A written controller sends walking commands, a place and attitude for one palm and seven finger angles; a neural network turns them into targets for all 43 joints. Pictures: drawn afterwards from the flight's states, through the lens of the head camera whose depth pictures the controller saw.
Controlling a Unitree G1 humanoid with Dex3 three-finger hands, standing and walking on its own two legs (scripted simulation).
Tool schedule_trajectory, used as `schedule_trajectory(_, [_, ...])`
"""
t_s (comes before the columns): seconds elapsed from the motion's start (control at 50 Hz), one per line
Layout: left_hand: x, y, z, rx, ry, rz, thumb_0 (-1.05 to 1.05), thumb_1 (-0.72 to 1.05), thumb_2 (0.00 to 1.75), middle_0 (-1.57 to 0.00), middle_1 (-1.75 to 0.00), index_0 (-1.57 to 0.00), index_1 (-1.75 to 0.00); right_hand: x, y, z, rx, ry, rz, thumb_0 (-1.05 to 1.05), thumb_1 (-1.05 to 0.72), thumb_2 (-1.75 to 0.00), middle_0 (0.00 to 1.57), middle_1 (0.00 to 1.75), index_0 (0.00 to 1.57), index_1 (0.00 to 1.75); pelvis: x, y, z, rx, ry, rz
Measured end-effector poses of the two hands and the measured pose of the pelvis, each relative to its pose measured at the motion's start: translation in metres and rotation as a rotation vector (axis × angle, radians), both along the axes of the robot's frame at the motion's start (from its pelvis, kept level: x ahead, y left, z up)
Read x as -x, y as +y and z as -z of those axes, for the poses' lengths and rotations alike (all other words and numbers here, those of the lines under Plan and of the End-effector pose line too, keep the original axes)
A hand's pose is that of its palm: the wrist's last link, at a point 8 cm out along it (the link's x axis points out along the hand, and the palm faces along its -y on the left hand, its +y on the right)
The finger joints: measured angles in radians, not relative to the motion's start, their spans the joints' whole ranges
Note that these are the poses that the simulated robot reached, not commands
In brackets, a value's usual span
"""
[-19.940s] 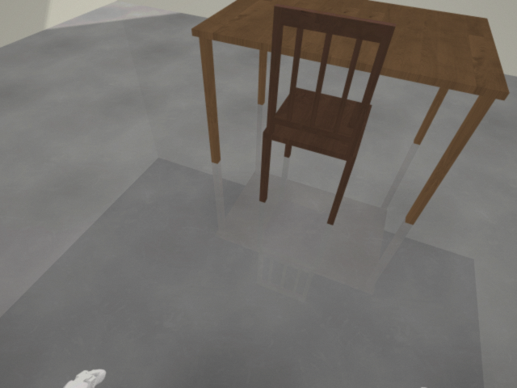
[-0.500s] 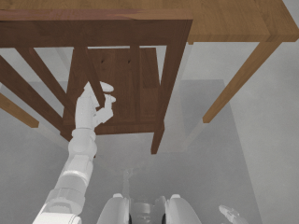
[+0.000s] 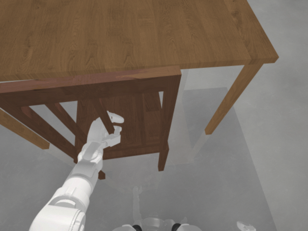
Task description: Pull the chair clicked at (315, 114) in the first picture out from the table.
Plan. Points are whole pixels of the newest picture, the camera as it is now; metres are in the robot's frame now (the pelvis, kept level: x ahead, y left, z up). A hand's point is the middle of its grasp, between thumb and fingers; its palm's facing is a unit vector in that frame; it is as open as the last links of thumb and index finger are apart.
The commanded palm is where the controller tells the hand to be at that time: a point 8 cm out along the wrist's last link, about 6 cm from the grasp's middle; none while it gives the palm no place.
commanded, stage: step backward, pulling the chair out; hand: left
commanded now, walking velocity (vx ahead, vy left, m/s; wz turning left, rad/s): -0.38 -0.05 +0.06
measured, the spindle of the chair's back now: (109, 127) +0.40 +0.12 -0.06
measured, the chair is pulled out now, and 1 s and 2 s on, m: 0.06 0.22 0.31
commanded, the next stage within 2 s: none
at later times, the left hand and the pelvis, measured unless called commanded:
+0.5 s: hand (122, 167) +0.28 +0.08 -0.07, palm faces -0.06 -0.99 -0.14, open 5.0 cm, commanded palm +0.28 +0.14 -0.06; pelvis -0.08 -0.02 +0.00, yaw +0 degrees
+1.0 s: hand (117, 193) +0.22 +0.09 -0.07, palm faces -0.04 -0.98 -0.18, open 5.2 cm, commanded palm +0.22 +0.14 -0.06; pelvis -0.13 -0.02 -0.01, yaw +0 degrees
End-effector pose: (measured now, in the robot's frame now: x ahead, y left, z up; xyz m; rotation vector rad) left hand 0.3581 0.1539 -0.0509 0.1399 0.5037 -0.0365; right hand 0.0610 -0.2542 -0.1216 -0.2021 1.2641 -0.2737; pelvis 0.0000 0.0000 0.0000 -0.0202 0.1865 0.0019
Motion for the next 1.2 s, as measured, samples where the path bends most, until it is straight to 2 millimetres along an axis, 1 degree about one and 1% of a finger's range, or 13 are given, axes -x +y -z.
schedule_trajectory(0.14, [0.017, -0.005, -0.001, -0.01, 0.004, -0.008, 0.07, 0.76, 0.81, -0.3, -1.1, -0.5, -1.45, 0.014, 0.002, 0.004, -0.035, 0.001, 0.024, 0.0, -0.91, -0.9, 0.2, 0.3, 0.2, 0.3, 0.011, -0.009, -0.002, -0.004, -0.015, 0.012])
schedule_trajectory(0.28, [0.038, -0.011, -0.002, -0.012, 0.012, -0.013, 0.06, 0.75, 0.81, -0.29, -1.09, -0.5, -1.45, 0.022, -0.012, 0.001, -0.005, -0.047, 0.016, 0.0, -0.9, -0.9, 0.21, 0.3, 0.2, 0.3, 0.032, -0.014, -0.002, -0.005, -0.038, 0.007])
schedule_trajectory(0.4, [0.065, -0.015, -0.002, -0.014, 0.019, -0.011, 0.06, 0.75, 0.8, -0.29, -1.09, -0.5, -1.45, 0.032, -0.024, -0.006, 0.028, -0.103, 0.008, 0.0, -0.91, -0.9, 0.2, 0.3, 0.2, 0.3, 0.055, -0.017, -0.002, -0.008, -0.066, 0.005])
schedule_trajectory(0.5, [0.093, -0.017, -0.002, -0.017, 0.02, -0.009, 0.06, 0.75, 0.8, -0.28, -1.09, -0.5, -1.45, 0.043, -0.029, -0.009, 0.038, -0.147, -0.002, 0.0, -0.91, -0.9, 0.2, 0.3, 0.2, 0.3, 0.076, -0.019, -0.001, -0.01, -0.091, 0.002])
schedule_trajectory(0.64, [0.13, -0.017, -0.002, -0.026, 0.019, -0.015, 0.05, 0.74, 0.81, -0.29, -1.09, -0.5, -1.45, 0.066, -0.026, -0.003, 0.025, -0.183, -0.02, 0.0, -0.91, -0.9, 0.2, 0.3, 0.2, 0.3, 0.101, -0.02, 0.002, -0.007, -0.127, -0.006])
schedule_trajectory(0.74, [0.148, -0.013, -0.002, -0.039, 0.013, -0.007, 0.05, 0.73, 0.82, -0.31, -1.1, -0.5, -1.45, 0.086, -0.02, 0.0, 0.021, -0.191, -0.025, 0.0, -0.91, -0.9, 0.2, 0.3, 0.2, 0.3, 0.113, -0.015, 0.003, -0.009, -0.142, -0.003])
schedule_trajectory(0.86, [0.157, -0.009, -0.002, -0.05, 0.006, 0.006, 0.05, 0.72, 0.83, -0.32, -1.11, -0.5, -1.45, 0.104, -0.009, 0.004, 0.02, -0.193, -0.025, 0.0, -0.91, -0.9, 0.2, 0.3, 0.2, 0.3, 0.12, -0.009, 0.006, -0.011, -0.15, 0.012])
schedule_trajectory(0.98, [0.159, -0.01, -0.003, -0.058, 0.005, -0.025, 0.05, 0.71, 0.84, -0.32, -1.12, -0.5, -1.45, 0.108, -0.004, 0.012, -0.013, -0.204, -0.055, 0.01, -0.9, -0.9, 0.2, 0.3, 0.2, 0.3, 0.131, -0.018, 0.011, -0.023, -0.181, 0.004])
schedule_trajectory(1.04, [0.16, -0.011, -0.003, -0.065, 0.004, -0.05, 0.05, 0.71, 0.84, -0.33, -1.13, -0.5, -1.45, 0.108, -0.008, 0.017, -0.029, -0.217, -0.061, 0.01, -0.9, -0.9, 0.21, 0.3, 0.2, 0.3, 0.136, -0.025, 0.015, -0.026, -0.193, -0.002])
schedule_trajectory(1.1, [0.161, -0.011, -0.003, -0.076, 0.001, -0.069, 0.05, 0.7, 0.84, -0.34, -1.13, -0.5, -1.45, 0.108, -0.016, 0.019, -0.029, -0.222, -0.059, 0.01, -0.9, -0.9, 0.21, 0.3, 0.2, 0.3, 0.139, -0.029, 0.015, -0.035, -0.186, -0.004])
schedule_trajectory(1.2, [0.163, -0.011, -0.003, -0.064, 0.016, -0.084, 0.05, 0.71, 0.84, -0.32, -1.14, -0.5, -1.45, 0.112, -0.03, 0.01, 0.011, -0.178, -0.082, 0.0, -0.9, -0.9, 0.21, 0.3, 0.2, 0.3, 0.143, -0.025, 0.008, -0.064, -0.147, -0.03])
